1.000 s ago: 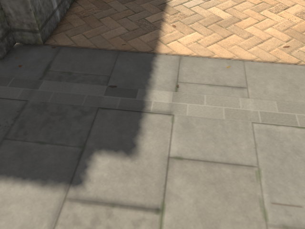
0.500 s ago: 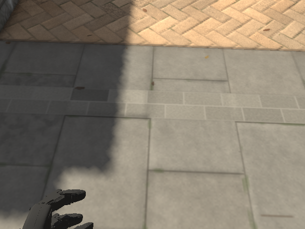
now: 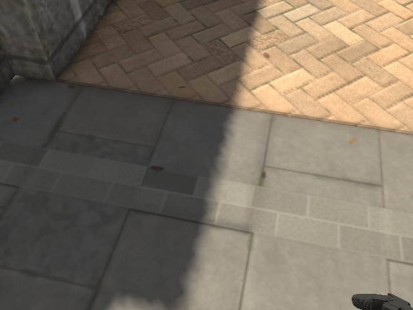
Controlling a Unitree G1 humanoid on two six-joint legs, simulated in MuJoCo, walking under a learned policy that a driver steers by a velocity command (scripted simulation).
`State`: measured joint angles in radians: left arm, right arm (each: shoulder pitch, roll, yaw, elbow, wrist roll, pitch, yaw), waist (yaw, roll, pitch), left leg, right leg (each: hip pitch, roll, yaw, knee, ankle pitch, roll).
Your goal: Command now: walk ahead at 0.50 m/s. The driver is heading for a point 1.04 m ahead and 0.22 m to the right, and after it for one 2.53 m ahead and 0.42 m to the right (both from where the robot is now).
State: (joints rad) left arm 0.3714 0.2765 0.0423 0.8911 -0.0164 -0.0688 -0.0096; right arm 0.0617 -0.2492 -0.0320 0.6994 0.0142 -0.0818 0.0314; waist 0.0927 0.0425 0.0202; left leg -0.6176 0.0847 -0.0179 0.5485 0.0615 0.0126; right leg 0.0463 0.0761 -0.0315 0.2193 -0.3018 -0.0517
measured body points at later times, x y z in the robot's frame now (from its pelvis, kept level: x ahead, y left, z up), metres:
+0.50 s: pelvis +0.29 +0.02 +0.00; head +0.31 +0.02 +0.45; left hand +0.48 +0.25 -0.10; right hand +0.30 -0.26 -0.12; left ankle +0.19 +0.13 -0.74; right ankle +0.47 -0.14 -0.69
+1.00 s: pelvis +0.57 -0.06 +0.01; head +0.60 -0.09 +0.45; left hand +0.71 +0.20 -0.10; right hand +0.70 -0.36 -0.08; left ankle +0.80 +0.04 -0.69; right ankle +0.48 -0.12 -0.74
